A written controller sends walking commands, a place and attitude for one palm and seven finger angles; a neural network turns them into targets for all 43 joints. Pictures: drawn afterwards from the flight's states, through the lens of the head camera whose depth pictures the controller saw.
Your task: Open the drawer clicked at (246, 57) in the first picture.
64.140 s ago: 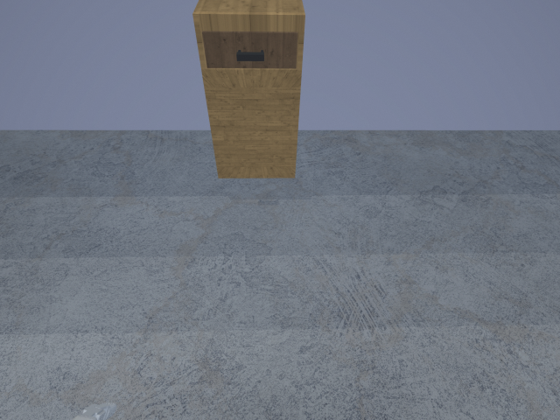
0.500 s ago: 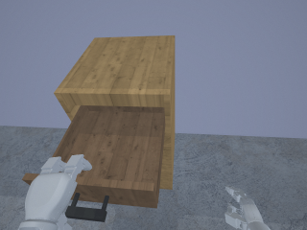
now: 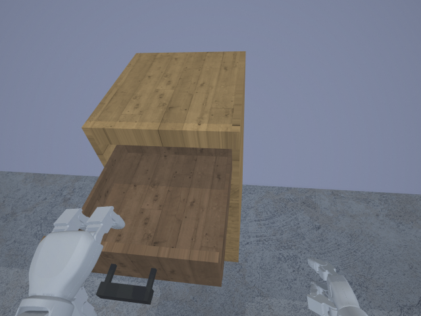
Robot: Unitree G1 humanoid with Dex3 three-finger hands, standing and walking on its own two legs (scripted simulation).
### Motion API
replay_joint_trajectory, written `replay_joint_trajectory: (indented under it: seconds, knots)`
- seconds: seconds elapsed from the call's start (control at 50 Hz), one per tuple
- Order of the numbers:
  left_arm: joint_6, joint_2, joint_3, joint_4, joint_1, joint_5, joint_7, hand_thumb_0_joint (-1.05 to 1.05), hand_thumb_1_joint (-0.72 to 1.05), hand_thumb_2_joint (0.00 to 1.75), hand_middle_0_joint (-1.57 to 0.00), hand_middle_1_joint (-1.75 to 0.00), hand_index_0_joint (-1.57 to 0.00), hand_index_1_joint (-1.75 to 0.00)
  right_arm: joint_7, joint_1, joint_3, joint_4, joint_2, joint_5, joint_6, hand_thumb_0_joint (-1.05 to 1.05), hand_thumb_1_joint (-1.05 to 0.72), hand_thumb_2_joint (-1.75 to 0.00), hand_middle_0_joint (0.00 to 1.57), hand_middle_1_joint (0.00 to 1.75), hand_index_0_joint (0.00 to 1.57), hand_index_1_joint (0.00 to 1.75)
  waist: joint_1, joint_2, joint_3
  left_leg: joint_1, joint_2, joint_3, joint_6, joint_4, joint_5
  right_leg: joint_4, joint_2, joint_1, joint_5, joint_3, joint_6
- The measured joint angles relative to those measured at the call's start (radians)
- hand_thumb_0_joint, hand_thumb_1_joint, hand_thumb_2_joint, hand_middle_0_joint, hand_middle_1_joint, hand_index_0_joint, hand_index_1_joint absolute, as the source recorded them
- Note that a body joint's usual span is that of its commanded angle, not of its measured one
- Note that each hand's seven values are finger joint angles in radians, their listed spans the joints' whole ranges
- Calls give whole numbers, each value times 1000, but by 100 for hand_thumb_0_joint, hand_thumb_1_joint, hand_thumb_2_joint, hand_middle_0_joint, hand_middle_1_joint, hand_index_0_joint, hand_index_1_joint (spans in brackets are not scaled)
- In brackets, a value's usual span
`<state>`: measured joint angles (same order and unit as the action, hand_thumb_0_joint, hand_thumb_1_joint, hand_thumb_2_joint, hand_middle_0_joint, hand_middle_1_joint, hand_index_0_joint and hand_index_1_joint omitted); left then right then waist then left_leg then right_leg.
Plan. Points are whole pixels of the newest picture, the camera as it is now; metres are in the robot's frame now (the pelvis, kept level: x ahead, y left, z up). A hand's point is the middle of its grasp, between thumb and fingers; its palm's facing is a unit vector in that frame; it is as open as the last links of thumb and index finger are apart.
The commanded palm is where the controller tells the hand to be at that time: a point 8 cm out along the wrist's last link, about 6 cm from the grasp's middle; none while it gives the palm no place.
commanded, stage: draw the hand back to the body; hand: left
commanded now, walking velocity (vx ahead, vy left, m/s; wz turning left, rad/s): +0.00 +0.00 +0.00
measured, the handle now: (129, 281) +0.19 +0.22 -0.07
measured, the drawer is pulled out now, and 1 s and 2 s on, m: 0.30 0.30 0.30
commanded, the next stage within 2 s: step back with the hand held close in 1.38 s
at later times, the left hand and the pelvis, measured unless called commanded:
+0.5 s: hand (76, 259) +0.17 +0.23 +0.12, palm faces +0.22 -0.77 -0.60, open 13.7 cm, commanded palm +0.12 +0.26 +0.17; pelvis +0.00 +0.02 +0.01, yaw +3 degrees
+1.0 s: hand (46, 246) +0.16 +0.24 +0.17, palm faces +0.39 -0.82 -0.42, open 10.2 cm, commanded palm +0.11 +0.28 +0.19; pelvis +0.00 +0.00 +0.02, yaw +4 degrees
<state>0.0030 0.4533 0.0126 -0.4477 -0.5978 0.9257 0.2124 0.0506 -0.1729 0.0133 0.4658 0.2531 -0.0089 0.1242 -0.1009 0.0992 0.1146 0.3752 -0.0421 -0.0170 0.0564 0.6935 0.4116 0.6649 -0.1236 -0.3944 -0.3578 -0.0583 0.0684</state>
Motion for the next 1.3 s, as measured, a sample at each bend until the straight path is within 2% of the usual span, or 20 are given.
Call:
replay_joint_trajectory:
  seconds: [0.14,0.28,0.4,0.44,0.46,0.48,0.5,0.54,0.6,0.68,0.82,0.94,1.14,1.3]
  knots:
    - [-10,30,-36,-12,-23,-33,-24,0,-49,30,-32,-120,-32,-120,-2,0,9,0,-2,18,5,2,-91,-90,20,30,20,30,9,-2,0,-23,-6,-7,7,-28,-13,-22,7,20,10,-9,-9]
    - [-8,47,-59,-34,-31,-56,-52,0,-49,30,-32,-120,-32,-120,-15,-2,9,-3,7,18,5,2,-91,-90,20,30,20,30,-2,-1,-14,-36,-11,0,15,-43,-25,-50,13,42,25,-4,-18]
    - [8,59,-71,-55,-22,-57,-66,0,-49,30,-32,-121,-32,-120,-20,0,8,-5,9,17,6,2,-91,-90,20,30,20,30,-7,0,-20,-40,-17,4,22,-49,-32,-64,20,52,33,0,-26]
    - [28,-5,-88,-53,-10,-405,-82,0,-49,30,-32,-120,-33,-120,-38,4,5,-3,-3,31,-36,2,-91,-90,20,30,20,30,23,5,-62,-76,-27,18,25,-58,-37,-72,30,92,32,13,-30]
    - [36,-49,-94,-49,-7,-540,-86,0,-48,31,-32,-120,-33,-119,-50,-2,5,-3,-14,36,-68,2,-91,-90,20,30,20,30,35,3,-78,-96,-33,23,26,-66,-41,-76,36,111,30,17,-32]
    - [42,-87,-101,-46,-9,-648,-90,0,-47,31,-32,-119,-32,-119,-64,-10,8,-1,-26,39,-95,2,-91,-90,20,30,20,30,44,-2,-86,-114,-37,26,27,-76,-44,-81,41,127,28,19,-33]
    - [45,-116,-106,-47,-13,-731,-93,0,-46,32,-32,-118,-32,-118,-77,-23,14,3,-38,39,-118,2,-91,-90,20,30,20,30,50,-9,-88,-129,-40,29,27,-88,-47,-88,44,142,27,21,-33]
    - [53,-144,-113,-60,-19,-838,-95,0,-43,33,-32,-116,-32,-116,-95,-51,27,19,-58,34,-157,2,-91,-90,20,30,20,30,56,-29,-81,-156,-45,38,24,-111,-54,-105,50,168,27,27,-33]
    - [69,-147,-132,-94,-19,-916,-94,0,-36,36,-31,-112,-31,-111,-104,-75,46,54,-73,28,-202,2,-91,-90,20,30,20,30,60,-51,-72,-185,-45,52,19,-134,-61,-136,50,203,34,38,-28]
    - [91,-134,-171,-110,7,-959,-100,0,-25,41,-30,-105,-30,-104,-98,-71,52,90,-68,23,-235,2,-91,-90,20,30,21,30,64,-49,-82,-202,-42,63,13,-153,-73,-170,49,229,51,48,-25]
    - [106,-119,-235,-80,9,-992,-118,0,-3,51,-28,-90,-28,-89,-92,-34,30,119,-49,22,-232,2,-90,-90,20,30,21,30,67,-33,-101,-200,-37,61,8,-190,-102,-202,46,224,80,45,-20]
    - [104,-109,-258,-77,-10,-999,-119,0,18,59,-27,-77,-27,-76,-103,-28,13,130,-34,27,-230,2,-91,-90,20,30,21,30,58,-33,-99,-204,-30,67,0,-205,-111,-219,40,230,90,50,-10]
    - [115,-101,-318,-36,31,-1010,-110,1,52,74,-24,-54,-24,-54,-115,-5,0,145,-33,31,-227,2,-91,-90,20,30,20,30,53,-27,-96,-226,-13,76,-19,-217,-113,-240,23,255,99,58,11]
    - [113,-119,-289,-18,29,-1012,-117,1,77,85,-22,-38,-22,-38,-112,4,-3,149,-33,29,-224,2,-91,-90,20,30,20,30,55,-18,-104,-234,-2,78,-31,-229,-119,-252,13,262,106,60,24]
